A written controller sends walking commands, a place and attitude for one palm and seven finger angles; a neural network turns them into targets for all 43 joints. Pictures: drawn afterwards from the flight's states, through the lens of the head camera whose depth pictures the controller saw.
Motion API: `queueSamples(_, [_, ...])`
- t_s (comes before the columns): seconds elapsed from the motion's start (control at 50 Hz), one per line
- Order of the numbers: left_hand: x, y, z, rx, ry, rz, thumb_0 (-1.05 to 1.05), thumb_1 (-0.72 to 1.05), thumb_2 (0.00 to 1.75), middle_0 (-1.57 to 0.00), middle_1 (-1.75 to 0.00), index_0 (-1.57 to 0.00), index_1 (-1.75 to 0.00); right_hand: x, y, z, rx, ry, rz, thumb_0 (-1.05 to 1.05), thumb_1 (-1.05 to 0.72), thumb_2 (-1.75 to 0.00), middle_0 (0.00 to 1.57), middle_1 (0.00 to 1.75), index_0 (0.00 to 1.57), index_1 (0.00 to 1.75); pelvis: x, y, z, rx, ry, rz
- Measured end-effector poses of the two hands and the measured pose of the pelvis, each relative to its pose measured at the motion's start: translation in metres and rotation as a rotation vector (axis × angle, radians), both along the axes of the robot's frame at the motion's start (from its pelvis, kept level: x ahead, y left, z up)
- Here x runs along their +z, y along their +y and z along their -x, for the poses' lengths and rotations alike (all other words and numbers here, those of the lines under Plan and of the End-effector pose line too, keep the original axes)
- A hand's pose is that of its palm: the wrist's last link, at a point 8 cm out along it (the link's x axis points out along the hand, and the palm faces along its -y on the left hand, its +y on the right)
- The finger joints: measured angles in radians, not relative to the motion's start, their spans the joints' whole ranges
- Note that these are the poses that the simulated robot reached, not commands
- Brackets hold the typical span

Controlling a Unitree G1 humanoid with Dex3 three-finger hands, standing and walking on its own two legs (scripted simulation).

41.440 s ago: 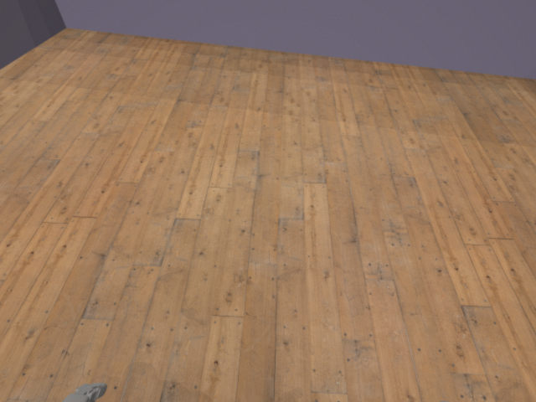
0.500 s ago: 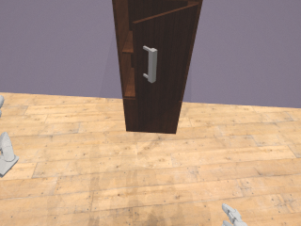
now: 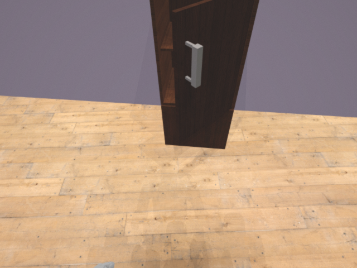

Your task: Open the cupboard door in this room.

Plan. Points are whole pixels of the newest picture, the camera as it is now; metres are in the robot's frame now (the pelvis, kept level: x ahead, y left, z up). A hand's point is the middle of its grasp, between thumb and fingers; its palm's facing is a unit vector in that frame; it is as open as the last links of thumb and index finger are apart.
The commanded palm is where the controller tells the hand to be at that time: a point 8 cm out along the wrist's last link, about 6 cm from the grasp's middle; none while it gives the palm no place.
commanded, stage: let the arm hang, fingers relaxed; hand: left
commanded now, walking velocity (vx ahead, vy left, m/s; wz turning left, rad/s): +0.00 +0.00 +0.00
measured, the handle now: (192, 64) +0.72 -0.03 +0.08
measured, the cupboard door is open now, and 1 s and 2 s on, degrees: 47 47 47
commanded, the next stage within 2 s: look to check the result in 0.84 s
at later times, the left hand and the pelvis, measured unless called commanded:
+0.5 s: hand out of the picture +0.01 +0.23 -0.15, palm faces +0.01 -0.96 -0.27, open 7.3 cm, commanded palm none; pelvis +0.00 +0.02 +0.02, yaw +0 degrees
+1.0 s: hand out of the picture +0.09 +0.27 -0.13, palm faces -0.02 -0.94 -0.33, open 7.3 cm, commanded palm none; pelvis +0.01 +0.02 +0.02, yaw +0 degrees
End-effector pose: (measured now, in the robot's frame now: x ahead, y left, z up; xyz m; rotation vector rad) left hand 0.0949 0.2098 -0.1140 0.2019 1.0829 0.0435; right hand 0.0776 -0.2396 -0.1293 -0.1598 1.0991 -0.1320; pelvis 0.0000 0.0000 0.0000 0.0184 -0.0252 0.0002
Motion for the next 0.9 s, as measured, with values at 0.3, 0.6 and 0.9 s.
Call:
queueSamples(0.3, [-0.003, 0.058, 0.105, 0.166, 0.34, -0.086, -0.01, 0.94, 0.89, -0.2, -0.3, -0.21, -0.3, 0.002, 0.023, 0.093, -0.05, 0.36, -0.006, 0.0, -0.92, -0.9, 0.2, 0.3, 0.2, 0.3, 0.019, 0.012, 0.0, 0.004, 0.002, 0.027])
queueSamples(0.6, [0.0, 0.073, 0.067, 0.129, 0.252, -0.088, 0.0, 0.91, 0.89, -0.2, -0.3, -0.2, -0.3, 0.007, 0.015, 0.057, -0.043, 0.263, 0.034, 0.0, -0.91, -0.9, 0.2, 0.3, 0.2, 0.3, 0.021, 0.025, -0.002, -0.003, -0.008, 0.021])
queueSamples(0.9, [0.014, 0.093, 0.014, 0.088, 0.139, -0.135, 0.0, 0.91, 0.89, -0.2, -0.3, -0.21, -0.3, 0.02, -0.008, 0.006, -0.015, 0.156, 0.088, 0.0, -0.91, -0.9, 0.21, 0.3, 0.2, 0.3, 0.023, 0.026, -0.009, -0.006, -0.01, 0.019])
